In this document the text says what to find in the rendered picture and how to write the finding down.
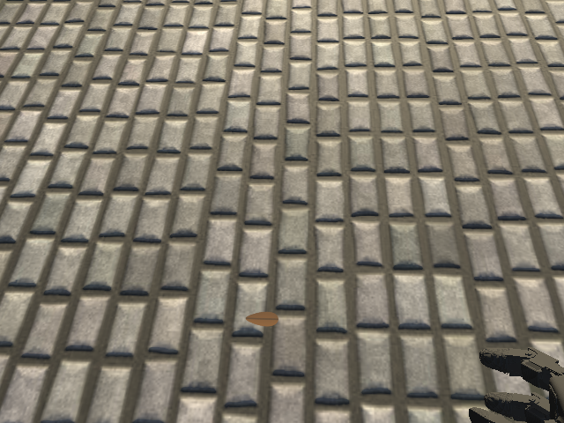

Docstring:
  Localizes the right robot hand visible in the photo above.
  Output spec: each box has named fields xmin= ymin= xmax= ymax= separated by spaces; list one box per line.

xmin=469 ymin=347 xmax=564 ymax=423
